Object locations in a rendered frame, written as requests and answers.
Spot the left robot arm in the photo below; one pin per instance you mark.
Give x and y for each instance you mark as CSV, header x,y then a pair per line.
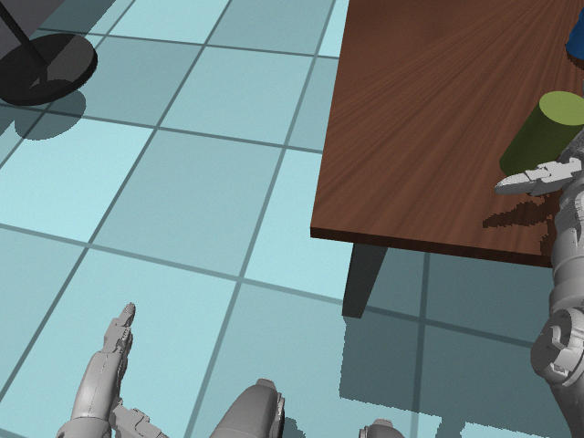
x,y
85,427

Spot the right robot arm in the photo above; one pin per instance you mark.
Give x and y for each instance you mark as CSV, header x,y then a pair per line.
x,y
557,355

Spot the left robot hand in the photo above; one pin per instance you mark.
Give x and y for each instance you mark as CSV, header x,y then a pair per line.
x,y
99,391

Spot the table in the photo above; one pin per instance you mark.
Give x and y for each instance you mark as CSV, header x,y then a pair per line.
x,y
428,96

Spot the right robot hand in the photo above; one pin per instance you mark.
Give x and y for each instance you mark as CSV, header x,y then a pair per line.
x,y
550,176

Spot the coat stand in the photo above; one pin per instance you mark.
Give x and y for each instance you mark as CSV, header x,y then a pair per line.
x,y
44,69

